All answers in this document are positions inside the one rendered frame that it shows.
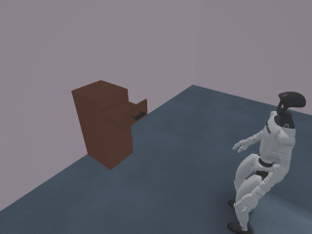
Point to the right robot hand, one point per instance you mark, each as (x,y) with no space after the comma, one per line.
(244,144)

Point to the left robot forearm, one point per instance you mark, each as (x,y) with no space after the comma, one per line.
(266,184)

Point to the right robot forearm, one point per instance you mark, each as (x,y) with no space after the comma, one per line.
(255,138)

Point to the left robot foot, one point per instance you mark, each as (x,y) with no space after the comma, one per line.
(237,228)

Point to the drawer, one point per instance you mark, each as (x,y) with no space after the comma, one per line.
(120,112)

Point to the robot right upper arm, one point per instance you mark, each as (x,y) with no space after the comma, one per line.
(273,113)

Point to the handle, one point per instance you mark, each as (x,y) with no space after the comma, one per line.
(139,115)

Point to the robot left upper arm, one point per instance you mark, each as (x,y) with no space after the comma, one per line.
(286,142)

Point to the cabinet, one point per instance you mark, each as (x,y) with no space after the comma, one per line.
(104,142)

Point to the robot torso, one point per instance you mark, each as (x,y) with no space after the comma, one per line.
(269,147)

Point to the left robot hand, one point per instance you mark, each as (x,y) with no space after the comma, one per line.
(249,200)

